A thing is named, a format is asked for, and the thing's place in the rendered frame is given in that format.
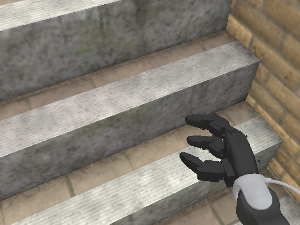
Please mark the right robot forearm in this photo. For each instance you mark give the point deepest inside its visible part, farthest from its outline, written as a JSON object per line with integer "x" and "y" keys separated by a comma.
{"x": 256, "y": 203}

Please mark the right robot hand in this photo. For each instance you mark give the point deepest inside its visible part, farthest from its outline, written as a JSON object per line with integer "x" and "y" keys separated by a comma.
{"x": 235, "y": 154}

